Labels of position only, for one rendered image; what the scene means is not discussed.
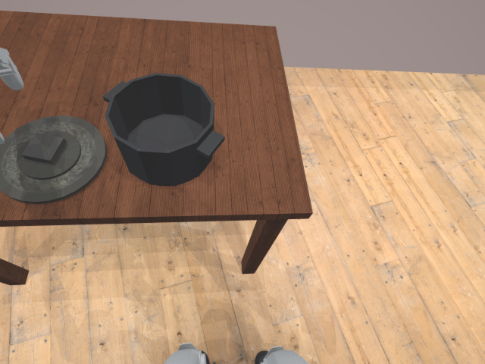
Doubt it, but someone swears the pot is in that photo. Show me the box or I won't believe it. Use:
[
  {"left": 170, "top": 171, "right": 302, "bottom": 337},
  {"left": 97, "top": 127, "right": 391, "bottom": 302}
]
[{"left": 103, "top": 73, "right": 225, "bottom": 186}]

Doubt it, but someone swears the table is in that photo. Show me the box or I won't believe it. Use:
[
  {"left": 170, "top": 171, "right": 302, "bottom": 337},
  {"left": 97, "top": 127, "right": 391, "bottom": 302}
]
[{"left": 0, "top": 11, "right": 313, "bottom": 285}]

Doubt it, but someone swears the knob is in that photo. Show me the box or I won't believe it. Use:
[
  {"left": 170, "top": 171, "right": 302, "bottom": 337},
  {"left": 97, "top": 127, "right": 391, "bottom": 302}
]
[{"left": 22, "top": 133, "right": 67, "bottom": 164}]

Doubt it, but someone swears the robot left thigh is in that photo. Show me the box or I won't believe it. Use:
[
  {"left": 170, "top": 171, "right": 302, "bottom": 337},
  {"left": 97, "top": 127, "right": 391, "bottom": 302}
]
[{"left": 164, "top": 349, "right": 206, "bottom": 364}]

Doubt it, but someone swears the left robot hand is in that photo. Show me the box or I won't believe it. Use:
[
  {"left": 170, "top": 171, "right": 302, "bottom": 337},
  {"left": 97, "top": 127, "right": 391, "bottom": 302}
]
[{"left": 0, "top": 48, "right": 23, "bottom": 144}]

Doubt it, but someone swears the left robot shin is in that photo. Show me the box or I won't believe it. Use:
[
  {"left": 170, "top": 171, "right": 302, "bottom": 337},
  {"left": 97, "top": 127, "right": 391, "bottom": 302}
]
[{"left": 178, "top": 343, "right": 199, "bottom": 352}]

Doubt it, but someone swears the lid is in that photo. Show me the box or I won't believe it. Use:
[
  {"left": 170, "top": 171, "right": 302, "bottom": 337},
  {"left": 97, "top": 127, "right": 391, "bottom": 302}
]
[{"left": 0, "top": 115, "right": 107, "bottom": 204}]

